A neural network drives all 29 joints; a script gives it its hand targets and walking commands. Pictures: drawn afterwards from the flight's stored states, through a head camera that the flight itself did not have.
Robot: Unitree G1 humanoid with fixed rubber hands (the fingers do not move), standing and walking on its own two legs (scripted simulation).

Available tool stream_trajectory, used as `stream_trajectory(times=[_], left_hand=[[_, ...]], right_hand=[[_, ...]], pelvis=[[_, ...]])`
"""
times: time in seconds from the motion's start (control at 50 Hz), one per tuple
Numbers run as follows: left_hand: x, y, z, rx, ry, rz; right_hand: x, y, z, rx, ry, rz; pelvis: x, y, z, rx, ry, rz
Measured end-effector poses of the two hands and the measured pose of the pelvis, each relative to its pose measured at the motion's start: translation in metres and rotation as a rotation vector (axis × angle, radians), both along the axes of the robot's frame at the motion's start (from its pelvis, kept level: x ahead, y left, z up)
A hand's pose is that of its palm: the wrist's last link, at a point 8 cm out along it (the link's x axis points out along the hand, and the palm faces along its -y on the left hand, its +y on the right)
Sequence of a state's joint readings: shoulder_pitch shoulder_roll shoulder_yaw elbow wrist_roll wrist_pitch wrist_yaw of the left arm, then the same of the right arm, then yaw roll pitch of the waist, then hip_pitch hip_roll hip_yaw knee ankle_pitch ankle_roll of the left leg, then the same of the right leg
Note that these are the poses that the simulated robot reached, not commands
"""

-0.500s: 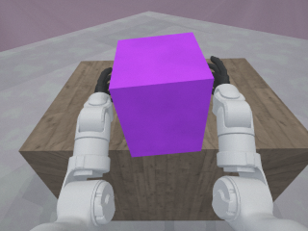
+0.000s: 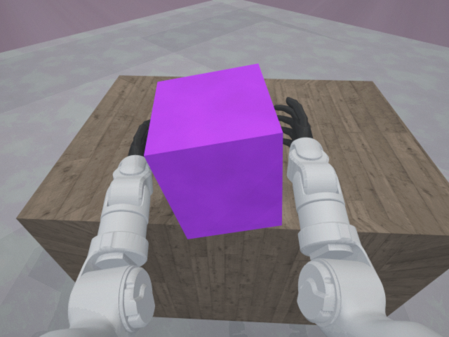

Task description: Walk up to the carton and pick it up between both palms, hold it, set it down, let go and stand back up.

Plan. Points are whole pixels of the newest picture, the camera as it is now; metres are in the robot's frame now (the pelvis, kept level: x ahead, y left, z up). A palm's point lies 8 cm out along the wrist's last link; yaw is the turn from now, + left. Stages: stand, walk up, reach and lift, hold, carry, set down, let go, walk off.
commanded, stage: set down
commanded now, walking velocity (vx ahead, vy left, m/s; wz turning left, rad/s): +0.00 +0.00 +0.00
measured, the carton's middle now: (221, 155) +0.45 +0.02 +0.12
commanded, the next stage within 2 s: none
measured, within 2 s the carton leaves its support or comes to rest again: rests again in 1.60 s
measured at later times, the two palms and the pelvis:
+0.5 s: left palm (154, 164) +0.43 +0.15 +0.11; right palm (304, 158) +0.42 -0.14 +0.14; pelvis +0.04 +0.03 +0.00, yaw -1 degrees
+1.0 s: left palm (164, 155) +0.44 +0.13 +0.13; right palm (315, 148) +0.43 -0.16 +0.15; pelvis +0.02 +0.00 +0.00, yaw -2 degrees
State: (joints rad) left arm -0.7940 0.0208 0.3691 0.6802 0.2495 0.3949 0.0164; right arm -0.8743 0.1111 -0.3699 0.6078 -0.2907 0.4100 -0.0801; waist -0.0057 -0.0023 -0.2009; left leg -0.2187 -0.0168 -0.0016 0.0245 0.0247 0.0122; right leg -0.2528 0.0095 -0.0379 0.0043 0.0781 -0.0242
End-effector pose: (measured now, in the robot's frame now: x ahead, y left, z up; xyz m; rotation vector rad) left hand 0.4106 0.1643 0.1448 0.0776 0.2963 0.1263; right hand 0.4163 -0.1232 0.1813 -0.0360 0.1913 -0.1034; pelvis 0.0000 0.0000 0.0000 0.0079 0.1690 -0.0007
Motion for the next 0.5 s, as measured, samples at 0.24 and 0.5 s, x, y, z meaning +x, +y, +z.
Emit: stream_trajectory(times=[0.24,0.5], left_hand=[[0.031,-0.007,-0.017,0.005,0.022,-0.06],[0.021,-0.017,-0.03,-0.007,0.032,-0.039]], right_hand=[[0.012,-0.008,-0.026,0.011,0.024,-0.069],[0.004,-0.018,-0.045,0.016,0.04,-0.061]], pelvis=[[0.035,0.021,0.001,-0.009,-0.024,-0.006],[0.035,0.033,0.001,-0.011,-0.055,-0.022]])
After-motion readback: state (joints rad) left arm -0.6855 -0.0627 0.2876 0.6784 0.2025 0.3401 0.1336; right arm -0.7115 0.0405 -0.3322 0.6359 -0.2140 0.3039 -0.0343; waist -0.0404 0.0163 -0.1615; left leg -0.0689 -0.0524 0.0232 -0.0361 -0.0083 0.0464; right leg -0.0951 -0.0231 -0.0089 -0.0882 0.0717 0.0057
